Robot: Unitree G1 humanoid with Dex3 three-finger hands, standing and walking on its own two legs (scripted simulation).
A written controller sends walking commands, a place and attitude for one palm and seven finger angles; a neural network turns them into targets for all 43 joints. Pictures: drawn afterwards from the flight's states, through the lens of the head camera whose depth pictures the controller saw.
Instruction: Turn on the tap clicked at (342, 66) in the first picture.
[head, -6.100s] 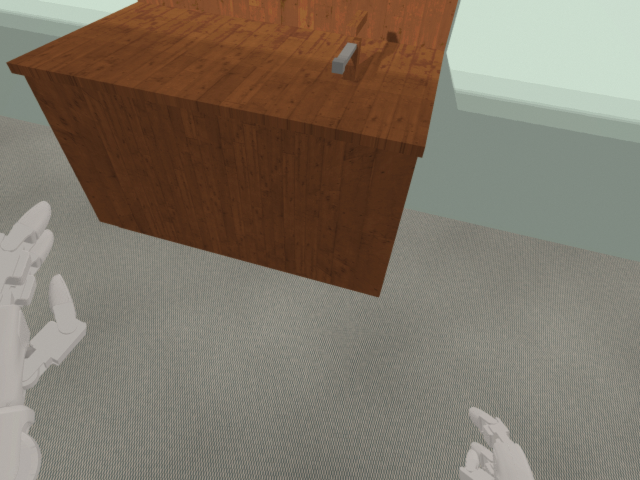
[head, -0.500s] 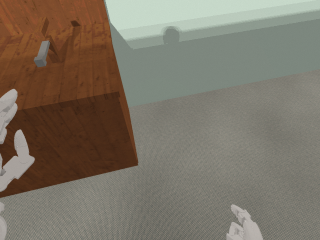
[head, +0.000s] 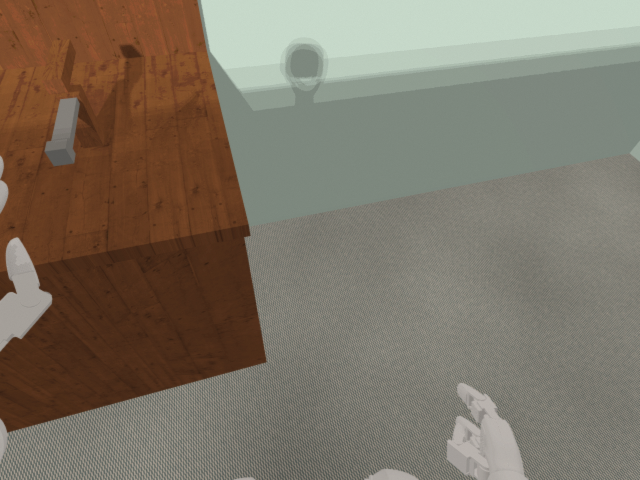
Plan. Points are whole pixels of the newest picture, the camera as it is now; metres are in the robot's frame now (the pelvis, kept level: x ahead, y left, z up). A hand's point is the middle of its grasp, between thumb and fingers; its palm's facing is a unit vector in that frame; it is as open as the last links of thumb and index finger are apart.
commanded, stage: take the last steps up to it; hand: left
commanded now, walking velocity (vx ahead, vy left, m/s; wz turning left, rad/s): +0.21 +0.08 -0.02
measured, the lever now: (60, 152) +0.53 +0.42 +0.09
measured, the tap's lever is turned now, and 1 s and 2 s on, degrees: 0 0 0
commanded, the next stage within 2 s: come to a stop and stand still in 0.38 s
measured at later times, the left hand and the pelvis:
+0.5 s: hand (70, 231) +0.30 +0.26 +0.18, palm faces +0.37 -0.84 -0.41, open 7.4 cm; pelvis +0.09 +0.04 +0.00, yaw +0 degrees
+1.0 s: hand (55, 190) +0.34 +0.29 +0.20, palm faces +0.47 -0.78 -0.41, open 7.4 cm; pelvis +0.08 +0.01 +0.01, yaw -2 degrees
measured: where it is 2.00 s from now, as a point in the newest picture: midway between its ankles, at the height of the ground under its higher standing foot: outside the picture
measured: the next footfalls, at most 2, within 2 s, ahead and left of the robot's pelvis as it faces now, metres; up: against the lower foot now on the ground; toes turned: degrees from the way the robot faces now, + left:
right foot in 0.16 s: +0.09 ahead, -0.09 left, +0.00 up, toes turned -9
left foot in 0.48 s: +0.17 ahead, +0.13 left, +0.00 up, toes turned -3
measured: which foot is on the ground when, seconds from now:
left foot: down 0.00-0.18, up 0.20-0.46, down 0.48-1.00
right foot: up 0.00-0.14, down 0.16-0.50, up 0.52-0.78, down 0.80-1.00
